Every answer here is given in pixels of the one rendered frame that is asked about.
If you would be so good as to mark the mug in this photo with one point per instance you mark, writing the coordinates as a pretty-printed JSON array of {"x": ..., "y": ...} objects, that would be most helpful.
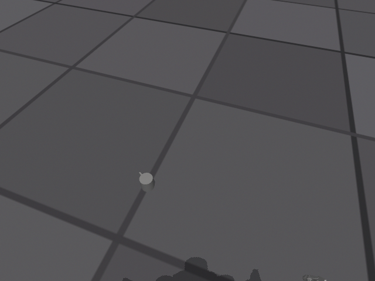
[{"x": 146, "y": 181}]

